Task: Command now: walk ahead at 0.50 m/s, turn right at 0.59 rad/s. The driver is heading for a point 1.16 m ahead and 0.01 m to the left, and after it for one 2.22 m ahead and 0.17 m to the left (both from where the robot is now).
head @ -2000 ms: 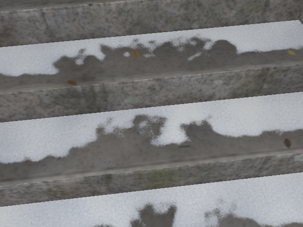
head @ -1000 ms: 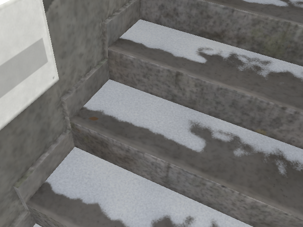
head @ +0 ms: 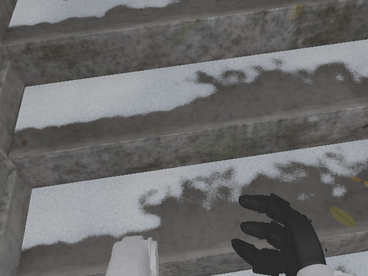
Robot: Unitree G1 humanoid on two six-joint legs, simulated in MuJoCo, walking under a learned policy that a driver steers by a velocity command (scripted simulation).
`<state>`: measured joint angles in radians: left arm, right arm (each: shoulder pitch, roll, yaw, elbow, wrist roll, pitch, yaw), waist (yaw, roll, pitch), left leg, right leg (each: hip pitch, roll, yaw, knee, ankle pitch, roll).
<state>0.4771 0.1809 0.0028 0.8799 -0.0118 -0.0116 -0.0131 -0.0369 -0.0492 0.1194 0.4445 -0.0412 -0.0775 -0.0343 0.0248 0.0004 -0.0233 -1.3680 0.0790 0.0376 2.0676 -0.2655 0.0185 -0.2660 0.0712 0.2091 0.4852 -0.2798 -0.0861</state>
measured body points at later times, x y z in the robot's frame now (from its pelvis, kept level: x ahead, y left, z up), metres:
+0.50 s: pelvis +0.27 +0.00 +0.15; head +0.28 +0.02 +0.60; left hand +0.53 +0.08 +0.08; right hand +0.07 -0.14 +0.03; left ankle +0.19 +0.16 -0.58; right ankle +0.33 -0.17 -0.34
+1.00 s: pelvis +0.57 -0.16 +0.32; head +0.52 -0.17 +0.77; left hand +0.57 +0.06 +0.17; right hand +0.75 -0.38 +0.25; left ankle +0.68 -0.02 -0.08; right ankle +0.53 -0.24 -0.41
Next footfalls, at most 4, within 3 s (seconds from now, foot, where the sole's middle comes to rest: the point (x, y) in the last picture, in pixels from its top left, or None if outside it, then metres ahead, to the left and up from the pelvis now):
0.14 left None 0.23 0.16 -0.62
0.66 right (297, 206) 0.57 -0.25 -0.45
1.22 left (247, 95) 0.86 -0.13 -0.28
1.74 right None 1.23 -0.22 -0.12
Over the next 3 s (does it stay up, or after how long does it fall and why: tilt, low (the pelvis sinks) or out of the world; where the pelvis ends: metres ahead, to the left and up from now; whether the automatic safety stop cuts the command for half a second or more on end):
stays up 1.68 0.26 0.83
